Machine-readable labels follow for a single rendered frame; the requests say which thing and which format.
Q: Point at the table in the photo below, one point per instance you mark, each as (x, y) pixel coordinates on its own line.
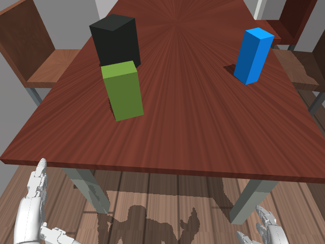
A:
(199, 119)

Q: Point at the right robot hand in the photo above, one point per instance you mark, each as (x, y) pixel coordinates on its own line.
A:
(273, 234)

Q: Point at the chair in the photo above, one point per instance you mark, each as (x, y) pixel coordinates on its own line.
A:
(306, 70)
(288, 29)
(26, 46)

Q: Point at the left robot hand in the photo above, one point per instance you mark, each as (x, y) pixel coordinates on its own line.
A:
(30, 225)

